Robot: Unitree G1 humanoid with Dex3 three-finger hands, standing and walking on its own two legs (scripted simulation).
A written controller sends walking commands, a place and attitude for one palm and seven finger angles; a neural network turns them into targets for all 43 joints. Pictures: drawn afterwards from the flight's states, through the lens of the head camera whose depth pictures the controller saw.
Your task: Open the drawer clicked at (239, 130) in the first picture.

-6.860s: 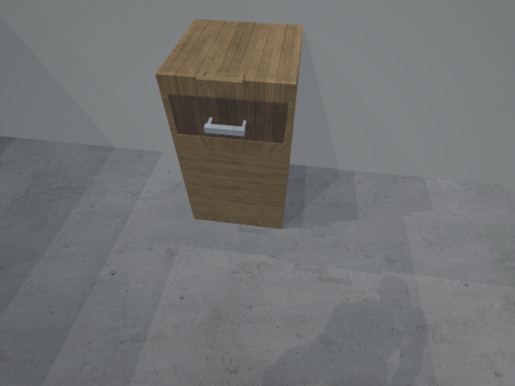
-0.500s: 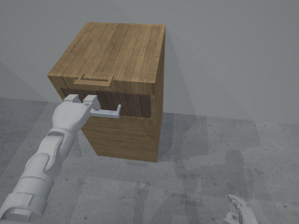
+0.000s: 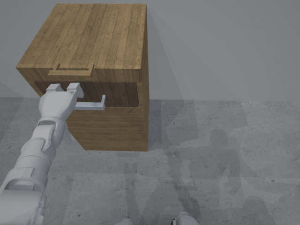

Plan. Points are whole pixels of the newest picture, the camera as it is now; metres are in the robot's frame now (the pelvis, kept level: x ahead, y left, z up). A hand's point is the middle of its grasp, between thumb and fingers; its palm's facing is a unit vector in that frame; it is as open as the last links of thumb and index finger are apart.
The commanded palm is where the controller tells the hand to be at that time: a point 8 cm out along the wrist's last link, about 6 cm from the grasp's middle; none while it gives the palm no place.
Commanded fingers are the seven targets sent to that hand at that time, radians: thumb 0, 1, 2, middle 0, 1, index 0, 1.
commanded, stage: move the hooked fingers above the handle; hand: left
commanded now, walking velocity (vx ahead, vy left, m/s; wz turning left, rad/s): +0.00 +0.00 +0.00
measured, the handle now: (88, 101) +0.56 +0.27 -0.12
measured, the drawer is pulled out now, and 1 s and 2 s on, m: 0.00 0.00 0.00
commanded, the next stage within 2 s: none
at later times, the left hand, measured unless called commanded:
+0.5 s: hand (76, 112) +0.46 +0.27 -0.05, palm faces -0.12 +0.03 -0.99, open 13.9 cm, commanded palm +0.47 +0.25 +0.01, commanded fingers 0.00 -0.50 0.30 -0.30 -1.20 -0.30 -1.20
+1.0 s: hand (80, 111) +0.48 +0.26 -0.07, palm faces -0.11 -0.01 -0.99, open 13.8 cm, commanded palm +0.49 +0.25 -0.01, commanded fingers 0.00 -0.50 0.30 -0.30 -1.20 -0.30 -1.20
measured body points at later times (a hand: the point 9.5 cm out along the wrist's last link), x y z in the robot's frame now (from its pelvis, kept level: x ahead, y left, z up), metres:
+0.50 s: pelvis -0.01 +0.00 -0.04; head +0.13 -0.01 +0.39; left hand +0.47 +0.26 +0.00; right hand +0.02 -0.28 -0.17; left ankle -0.01 +0.11 -0.70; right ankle +0.05 -0.13 -0.70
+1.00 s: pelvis -0.01 +0.00 -0.06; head +0.15 +0.00 +0.36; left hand +0.48 +0.26 -0.01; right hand +0.00 -0.27 -0.19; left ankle -0.01 +0.11 -0.70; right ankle +0.05 -0.13 -0.70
